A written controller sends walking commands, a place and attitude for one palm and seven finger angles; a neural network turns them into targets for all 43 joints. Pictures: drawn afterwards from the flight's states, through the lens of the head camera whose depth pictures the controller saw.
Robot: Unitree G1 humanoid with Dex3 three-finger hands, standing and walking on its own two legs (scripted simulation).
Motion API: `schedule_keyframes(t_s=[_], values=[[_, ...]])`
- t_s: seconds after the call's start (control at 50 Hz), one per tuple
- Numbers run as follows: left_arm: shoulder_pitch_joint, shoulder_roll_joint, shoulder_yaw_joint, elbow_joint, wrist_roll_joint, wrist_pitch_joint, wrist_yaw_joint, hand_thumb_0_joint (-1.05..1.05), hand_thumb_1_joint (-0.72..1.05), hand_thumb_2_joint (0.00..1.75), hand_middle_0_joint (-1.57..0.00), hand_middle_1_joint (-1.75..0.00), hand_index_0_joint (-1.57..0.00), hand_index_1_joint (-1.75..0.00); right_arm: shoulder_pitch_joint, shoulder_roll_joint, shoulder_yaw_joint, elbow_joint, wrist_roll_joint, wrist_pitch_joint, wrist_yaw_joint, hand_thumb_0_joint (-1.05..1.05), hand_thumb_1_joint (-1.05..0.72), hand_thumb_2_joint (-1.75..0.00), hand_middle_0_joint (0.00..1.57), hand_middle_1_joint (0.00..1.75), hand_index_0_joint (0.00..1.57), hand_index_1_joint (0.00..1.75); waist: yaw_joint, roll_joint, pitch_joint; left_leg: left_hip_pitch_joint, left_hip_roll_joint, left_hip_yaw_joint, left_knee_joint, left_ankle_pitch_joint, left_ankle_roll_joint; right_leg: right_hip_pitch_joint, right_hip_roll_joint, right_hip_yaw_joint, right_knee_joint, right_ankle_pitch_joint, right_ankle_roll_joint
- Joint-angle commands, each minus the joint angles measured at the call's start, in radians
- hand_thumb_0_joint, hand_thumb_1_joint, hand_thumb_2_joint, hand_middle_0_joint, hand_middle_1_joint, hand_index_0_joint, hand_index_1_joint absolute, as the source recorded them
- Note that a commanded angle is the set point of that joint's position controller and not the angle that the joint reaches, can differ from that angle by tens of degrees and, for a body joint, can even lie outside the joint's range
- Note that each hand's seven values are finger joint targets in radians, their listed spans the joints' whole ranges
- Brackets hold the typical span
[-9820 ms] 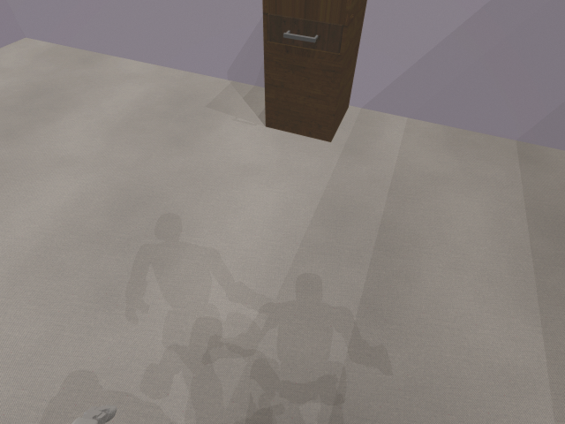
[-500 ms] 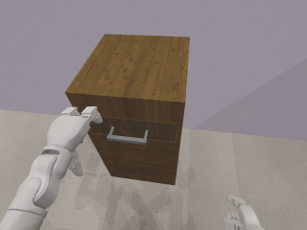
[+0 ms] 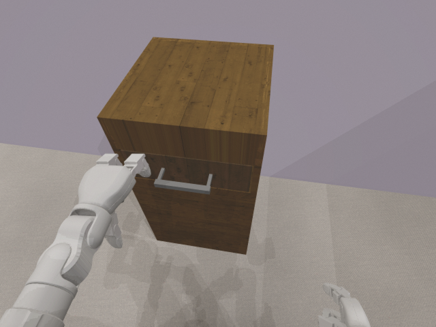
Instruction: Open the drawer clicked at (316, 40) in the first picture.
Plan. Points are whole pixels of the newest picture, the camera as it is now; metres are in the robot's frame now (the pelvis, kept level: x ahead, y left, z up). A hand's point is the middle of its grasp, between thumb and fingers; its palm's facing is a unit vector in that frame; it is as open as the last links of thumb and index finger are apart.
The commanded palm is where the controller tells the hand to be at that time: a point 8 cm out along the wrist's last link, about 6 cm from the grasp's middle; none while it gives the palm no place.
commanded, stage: move the hooked fingers above the handle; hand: left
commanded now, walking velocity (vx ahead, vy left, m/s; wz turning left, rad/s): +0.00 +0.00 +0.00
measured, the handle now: (184, 180) +0.52 +0.17 -0.16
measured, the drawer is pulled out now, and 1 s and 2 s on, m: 0.00 0.00 0.00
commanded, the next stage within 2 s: none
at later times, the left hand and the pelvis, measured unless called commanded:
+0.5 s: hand (159, 187) +0.39 +0.18 -0.01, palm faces -0.03 -0.10 -0.99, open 13.8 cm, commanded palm +0.37 +0.20 +0.04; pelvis +0.02 +0.00 -0.02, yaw -1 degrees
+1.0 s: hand (176, 185) +0.44 +0.16 -0.07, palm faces -0.01 -0.04 -1.00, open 13.8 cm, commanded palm +0.42 +0.17 -0.02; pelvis +0.02 -0.02 -0.05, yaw -1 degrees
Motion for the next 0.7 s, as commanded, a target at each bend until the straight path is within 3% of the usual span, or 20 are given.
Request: schedule_keyframes(t_s=[0.0,0.04,0.06,0.1,0.16,0.2,0.24,0.3,0.36,0.44,0.46,0.48,0.54,0.58,0.6,0.62,0.68], values=[[-0.392,0.170,0.107,-0.209,0.028,-0.074,0.093,0.00,-0.50,0.30,-0.30,-1.20,-0.30,-1.20,-0.055,-0.117,-0.057,-0.132,-0.012,-0.050,-0.015,0.00,-0.90,-0.90,0.20,0.30,0.20,0.30,-0.016,0.074,-0.302,0.110,0.092,-0.076,-0.042,0.223,-0.110,0.033,-0.035,0.044,-0.033,0.063,-0.026],[-0.393,0.164,0.116,-0.161,0.027,-0.087,0.121,0.00,-0.50,0.30,-0.30,-1.20,-0.30,-1.20,-0.036,-0.119,-0.065,-0.123,-0.011,-0.053,-0.017,0.00,-0.90,-0.90,0.20,0.30,0.20,0.30,-0.020,0.065,-0.293,0.101,0.098,-0.083,-0.026,0.247,-0.120,-0.013,-0.029,0.033,-0.013,0.067,-0.028],[-0.395,0.191,0.149,-0.131,0.029,-0.086,0.135,0.00,-0.50,0.30,-0.30,-1.20,-0.30,-1.20,-0.026,-0.125,-0.068,-0.116,-0.011,-0.053,-0.016,0.00,-0.90,-0.90,0.20,0.30,0.20,0.30,-0.019,0.032,-0.299,0.087,0.099,-0.084,-0.021,0.252,-0.119,-0.015,-0.024,0.036,-0.008,0.071,-0.026],[-0.407,0.137,0.107,-0.094,0.034,-0.073,0.163,0.00,-0.50,0.30,-0.30,-1.20,-0.30,-1.20,-0.019,-0.123,-0.071,-0.117,-0.009,-0.050,-0.012,0.00,-0.90,-0.90,0.20,0.30,0.20,0.30,-0.026,0.000,-0.307,0.066,0.099,-0.081,-0.005,0.267,-0.121,-0.036,-0.025,0.026,0.014,0.085,-0.025],[-0.371,0.108,0.098,-0.011,0.048,-0.034,0.190,0.00,-0.50,0.30,-0.30,-1.20,-0.30,-1.20,-0.004,-0.133,-0.080,-0.112,-0.006,-0.044,-0.004,0.00,-0.90,-0.90,0.20,0.30,0.20,0.30,-0.022,-0.033,-0.321,0.045,0.104,-0.087,0.014,0.301,-0.128,-0.059,-0.018,0.020,0.038,0.102,-0.025],[-0.411,0.082,0.063,0.029,0.056,-0.006,0.200,0.00,-0.50,0.30,-0.30,-1.20,-0.30,-1.20,0.009,-0.136,-0.082,-0.109,-0.002,-0.034,-0.003,0.00,-0.90,-0.90,0.20,0.30,0.20,0.30,-0.037,-0.065,-0.330,0.028,0.105,-0.079,0.026,0.280,-0.123,-0.072,-0.022,0.020,0.044,0.099,-0.020],[-0.458,0.044,0.018,0.060,0.073,0.014,0.204,0.00,-0.50,0.30,-0.30,-1.20,-0.30,-1.20,0.021,-0.138,-0.085,-0.106,-0.002,-0.027,-0.002,0.00,-0.90,-0.90,0.20,0.30,0.20,0.30,-0.051,-0.058,-0.338,0.032,0.109,-0.082,0.040,0.280,-0.123,-0.103,-0.022,0.017,0.053,0.092,-0.020],[-0.523,0.055,0.014,0.058,0.089,0.016,0.215,0.00,-0.50,0.30,-0.30,-1.20,-0.30,-1.20,0.043,-0.142,-0.091,-0.104,-0.006,-0.019,-0.004,0.00,-0.90,-0.90,0.20,0.30,0.20,0.30,-0.053,-0.012,-0.392,0.061,0.111,-0.088,0.059,0.319,-0.125,-0.113,-0.021,0.019,0.070,0.104,-0.023],[-0.493,0.123,0.092,0.063,0.091,-0.003,0.236,0.00,-0.50,0.30,-0.30,-1.20,-0.30,-1.20,0.062,-0.148,-0.094,-0.103,-0.016,-0.012,-0.012,0.00,-0.90,-0.90,0.20,0.30,0.20,0.30,-0.034,-0.009,-0.469,0.069,0.110,-0.091,0.086,0.419,-0.126,-0.077,-0.015,0.031,0.095,0.172,-0.025],[-0.509,0.062,0.061,0.132,0.099,-0.012,0.279,0.00,-0.50,0.30,-0.30,-1.20,-0.30,-1.20,0.079,-0.135,-0.092,-0.087,-0.017,-0.007,-0.010,0.00,-0.90,-0.90,0.20,0.30,0.20,0.30,-0.055,-0.023,-0.418,0.011,0.110,-0.075,0.115,0.450,-0.119,-0.115,-0.013,0.033,0.117,0.206,-0.024],[-0.491,0.090,0.098,0.157,0.107,-0.008,0.294,0.00,-0.50,0.30,-0.30,-1.20,-0.30,-1.20,0.080,-0.138,-0.096,-0.086,-0.019,-0.006,-0.010,0.00,-0.90,-0.90,0.20,0.30,0.20,0.30,-0.043,-0.011,-0.412,-0.003,0.110,-0.078,0.118,0.451,-0.122,-0.124,-0.009,0.036,0.126,0.198,-0.028],[-0.493,0.058,0.069,0.189,0.114,0.002,0.304,0.00,-0.50,0.30,-0.30,-1.20,-0.30,-1.20,0.086,-0.135,-0.094,-0.086,-0.019,-0.003,-0.007,0.00,-0.90,-0.90,0.20,0.30,0.20,0.30,-0.050,-0.016,-0.403,-0.015,0.108,-0.072,0.125,0.437,-0.122,-0.134,-0.012,0.030,0.131,0.197,-0.026],[-0.480,0.044,0.062,0.237,0.123,0.029,0.328,0.00,-0.50,0.30,-0.30,-1.20,-0.30,-1.20,0.105,-0.139,-0.098,-0.081,-0.019,0.000,-0.001,0.00,-0.90,-0.90,0.20,0.30,0.20,0.30,-0.050,-0.022,-0.436,-0.035,0.107,-0.062,0.143,0.459,-0.120,-0.130,-0.008,0.040,0.145,0.230,-0.028],[-0.502,0.017,0.035,0.276,0.121,0.045,0.329,0.00,-0.50,0.30,-0.30,-1.20,-0.30,-1.20,0.115,-0.143,-0.101,-0.079,-0.017,0.005,-0.002,0.00,-0.90,-0.90,0.20,0.30,0.20,0.30,-0.068,-0.053,-0.432,-0.064,0.103,-0.054,0.155,0.421,-0.109,-0.126,-0.008,0.043,0.147,0.238,-0.023],[-0.517,0.031,0.043,0.285,0.126,0.047,0.331,0.00,-0.50,0.30,-0.30,-1.20,-0.30,-1.20,0.118,-0.144,-0.102,-0.075,-0.017,0.006,-0.005,0.00,-0.90,-0.90,0.20,0.30,0.20,0.30,-0.068,-0.062,-0.446,-0.075,0.101,-0.052,0.158,0.416,-0.106,-0.120,-0.009,0.051,0.151,0.247,-0.023],[-0.528,-0.001,0.013,0.288,0.124,0.048,0.328,0.00,-0.50,0.30,-0.30,-1.20,-0.30,-1.20,0.120,-0.143,-0.103,-0.078,-0.017,0.006,-0.005,0.00,-0.90,-0.90,0.20,0.30,0.20,0.30,-0.080,-0.063,-0.454,-0.079,0.098,-0.050,0.167,0.400,-0.100,-0.121,-0.010,0.054,0.150,0.250,-0.021],[-0.624,-0.015,-0.006,0.285,0.126,0.018,0.330,0.00,-0.50,0.30,-0.30,-1.20,-0.30,-1.20,0.141,-0.141,-0.110,-0.060,-0.020,0.003,-0.011,0.00,-0.90,-0.90,0.20,0.30,0.20,0.30,-0.104,-0.047,-0.478,-0.059,0.105,-0.059,0.193,0.407,-0.097,-0.166,-0.012,0.051,0.165,0.243,-0.018]])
